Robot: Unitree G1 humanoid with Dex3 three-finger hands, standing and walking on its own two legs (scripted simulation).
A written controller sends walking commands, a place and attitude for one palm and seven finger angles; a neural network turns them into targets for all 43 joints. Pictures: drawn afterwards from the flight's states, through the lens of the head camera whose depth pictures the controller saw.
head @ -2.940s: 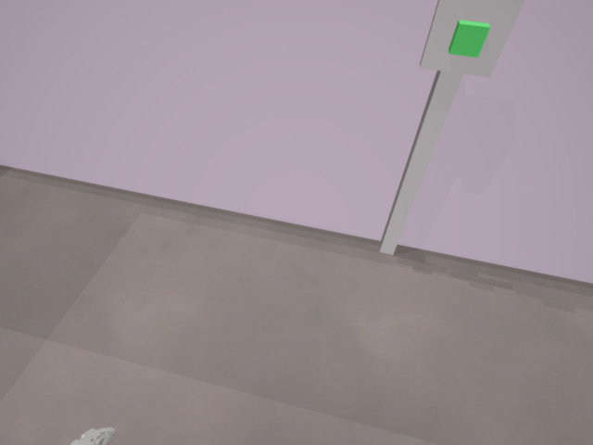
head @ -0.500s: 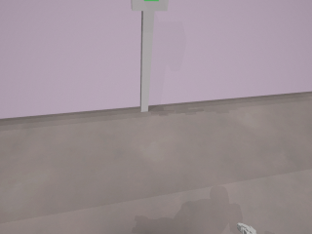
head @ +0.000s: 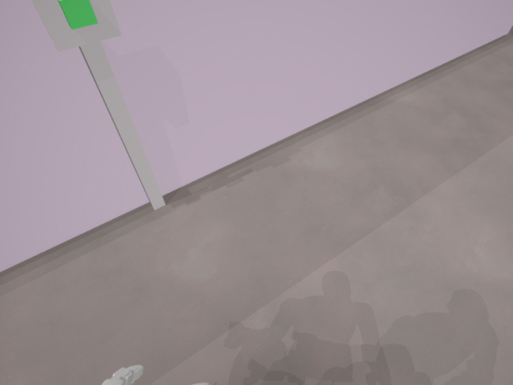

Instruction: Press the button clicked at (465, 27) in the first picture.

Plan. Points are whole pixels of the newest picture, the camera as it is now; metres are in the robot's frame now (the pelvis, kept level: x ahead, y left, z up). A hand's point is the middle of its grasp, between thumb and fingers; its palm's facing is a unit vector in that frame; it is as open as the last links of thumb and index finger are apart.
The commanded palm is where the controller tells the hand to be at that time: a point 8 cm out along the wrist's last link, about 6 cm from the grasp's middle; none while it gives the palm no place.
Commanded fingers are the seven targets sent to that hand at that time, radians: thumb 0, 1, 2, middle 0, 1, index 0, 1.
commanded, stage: walk to a spot facing it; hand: left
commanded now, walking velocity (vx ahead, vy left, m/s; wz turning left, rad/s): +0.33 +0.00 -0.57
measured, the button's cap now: (77, 10) +0.95 +0.50 +0.16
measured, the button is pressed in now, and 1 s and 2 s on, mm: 0 0 0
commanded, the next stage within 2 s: turn to face it in 0.94 s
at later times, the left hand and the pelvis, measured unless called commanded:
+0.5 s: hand (149, 324) +0.25 +0.23 -0.16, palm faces -0.24 -0.96 -0.17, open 7.4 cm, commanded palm none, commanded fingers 0.00 0.90 0.90 -0.20 -0.30 -0.20 -0.30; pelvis +0.16 +0.04 +0.02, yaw -18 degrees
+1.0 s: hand (266, 211) +0.52 +0.00 -0.15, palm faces -0.57 -0.79 -0.21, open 7.3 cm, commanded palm none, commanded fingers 0.00 0.90 0.90 -0.20 -0.30 -0.20 -0.30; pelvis +0.33 -0.09 +0.00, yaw -34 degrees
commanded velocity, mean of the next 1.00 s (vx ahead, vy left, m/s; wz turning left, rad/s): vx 0.31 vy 0.00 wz -0.52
